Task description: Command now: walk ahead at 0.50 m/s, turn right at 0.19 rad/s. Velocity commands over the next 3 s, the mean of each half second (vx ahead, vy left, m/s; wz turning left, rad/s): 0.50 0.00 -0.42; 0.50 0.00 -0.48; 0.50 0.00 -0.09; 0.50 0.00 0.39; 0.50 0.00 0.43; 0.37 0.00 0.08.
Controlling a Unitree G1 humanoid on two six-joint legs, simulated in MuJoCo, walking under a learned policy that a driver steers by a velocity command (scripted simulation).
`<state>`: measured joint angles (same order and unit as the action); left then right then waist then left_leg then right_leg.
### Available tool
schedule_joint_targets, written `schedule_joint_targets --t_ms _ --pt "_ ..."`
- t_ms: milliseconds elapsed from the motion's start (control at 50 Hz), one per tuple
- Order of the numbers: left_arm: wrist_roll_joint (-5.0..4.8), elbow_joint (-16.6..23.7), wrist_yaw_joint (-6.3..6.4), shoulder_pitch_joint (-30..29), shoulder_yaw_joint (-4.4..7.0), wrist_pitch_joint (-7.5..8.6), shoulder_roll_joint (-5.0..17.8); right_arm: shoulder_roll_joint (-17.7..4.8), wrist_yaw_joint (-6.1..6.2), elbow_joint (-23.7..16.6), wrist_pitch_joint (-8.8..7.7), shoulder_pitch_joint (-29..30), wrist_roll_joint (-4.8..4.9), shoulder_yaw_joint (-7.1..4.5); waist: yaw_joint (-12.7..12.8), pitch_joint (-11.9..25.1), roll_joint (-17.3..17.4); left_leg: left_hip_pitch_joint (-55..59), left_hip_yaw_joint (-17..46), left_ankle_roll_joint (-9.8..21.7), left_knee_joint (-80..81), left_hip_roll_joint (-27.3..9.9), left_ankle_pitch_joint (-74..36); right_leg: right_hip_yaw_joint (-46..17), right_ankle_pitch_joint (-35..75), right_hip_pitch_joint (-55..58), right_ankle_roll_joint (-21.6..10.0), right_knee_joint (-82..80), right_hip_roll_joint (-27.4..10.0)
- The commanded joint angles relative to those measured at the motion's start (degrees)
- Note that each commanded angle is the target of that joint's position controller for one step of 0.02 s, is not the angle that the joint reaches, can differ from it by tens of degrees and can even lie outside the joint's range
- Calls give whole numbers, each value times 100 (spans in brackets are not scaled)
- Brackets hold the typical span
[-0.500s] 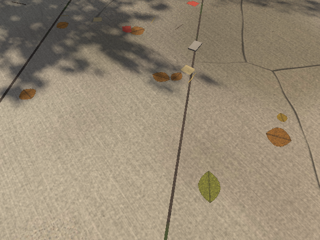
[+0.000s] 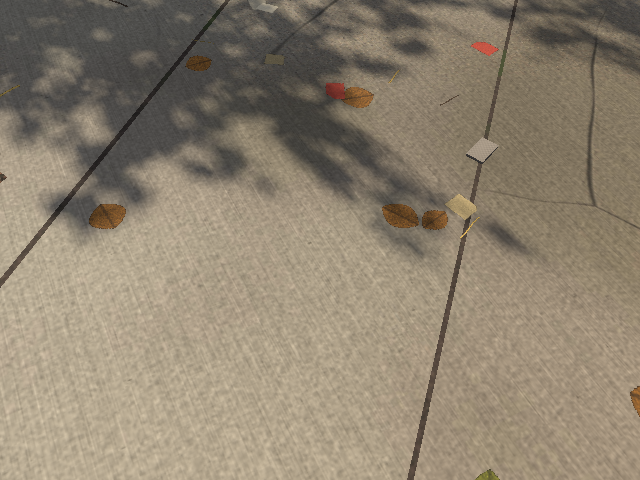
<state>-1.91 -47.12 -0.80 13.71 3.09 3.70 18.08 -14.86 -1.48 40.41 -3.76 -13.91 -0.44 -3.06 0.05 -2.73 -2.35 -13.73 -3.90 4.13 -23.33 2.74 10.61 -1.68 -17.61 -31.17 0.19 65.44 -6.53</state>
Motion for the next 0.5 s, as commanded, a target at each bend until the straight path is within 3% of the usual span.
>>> schedule_joint_targets --t_ms 20,80,140,240,300,320,340,360,380,400,420,440,460,480,500 --pt "11 235 44 213 114 -107 333 -712 50 -205 -250 142 -67 -218 84 267 578 422 1000 931 1517 -1635 -1257 -413 713 -578 124 -214 -208" --pt "46 332 22 -117 111 -86 255 -717 123 -36 -274 65 -89 -218 -3 72 522 595 368 738 1604 -1483 -1505 -493 1728 -849 161 -1138 -74" --pt "73 484 -84 -624 41 -37 106 -827 172 81 -265 -5 -48 -232 -209 -99 471 701 -106 569 1712 -1431 -1537 -128 2493 -661 83 -2165 42" --pt "89 922 -272 -1321 -21 -27 47 -1006 221 400 -74 -452 68 -306 -462 -315 388 1862 -374 480 1284 -1800 -2320 217 1948 -1116 -212 -2924 170" --pt "86 1070 -349 -1065 80 -65 257 -1231 307 384 84 -315 108 -368 -160 96 689 2234 -599 283 301 -1842 -4875 705 1023 -431 -522 -2952 611" --pt "80 1010 -338 -610 171 -90 423 -1297 342 364 137 -262 111 -381 114 400 786 2197 -664 204 -404 -1793 -5667 842 758 184 -663 -2913 838" --pt "68 843 -283 215 326 -101 693 -1306 369 341 170 -153 132 -369 596 827 715 1762 -782 47 -1527 -1618 -5659 835 979 1389 -871 -3227 1052" --pt "63 680 -166 1098 507 -156 1133 -1160 392 264 118 -209 73 -295 991 1362 215 490 -781 -190 -3191 -1348 -4045 -144 1148 3129 -1188 -3455 573" --pt "16 710 -125 1001 586 -126 1653 -262 252 14 -49 -901 -115 -18 254 1855 -1302 -2235 -279 -592 -5299 -56 1850 -3412 363 5172 -2355 -3851 -944" --pt "52 836 -126 1182 452 -69 1186 -700 140 -11 -292 -330 65 -59 708 2530 -641 -2896 1011 -480 -5899 28 2287 -4607 -198 5603 -2508 -4641 -1211" --pt "102 832 -114 967 381 -23 930 -962 79 -211 -421 253 280 -128 783 1706 -370 -3305 1086 -339 -5735 -285 1765 -3765 85 5071 -2184 -4814 -1070" --pt "84 888 -103 605 347 4 806 -897 101 -267 -489 410 235 -92 532 1149 153 -3184 1031 -279 -5201 -538 1289 -3106 583 4207 -1986 -4828 -830" --pt "83 964 -94 241 294 5 631 -910 142 -226 -491 456 85 -122 290 757 346 -2875 967 -325 -4679 -702 1073 -2586 1259 3412 -1861 -4888 -617" --pt "162 1068 -64 53 244 13 515 -948 150 -211 -434 338 23 -160 89 660 211 -2456 1000 -378 -4458 -808 913 -2289 1787 2878 -1847 -5005 -477" --pt "176 1128 -50 -36 239 10 501 -926 150 -211 -363 235 -7 -172 -27 600 155 -2256 978 -461 -4240 -832 854 -2156 2027 2572 -1857 -5117 -385"
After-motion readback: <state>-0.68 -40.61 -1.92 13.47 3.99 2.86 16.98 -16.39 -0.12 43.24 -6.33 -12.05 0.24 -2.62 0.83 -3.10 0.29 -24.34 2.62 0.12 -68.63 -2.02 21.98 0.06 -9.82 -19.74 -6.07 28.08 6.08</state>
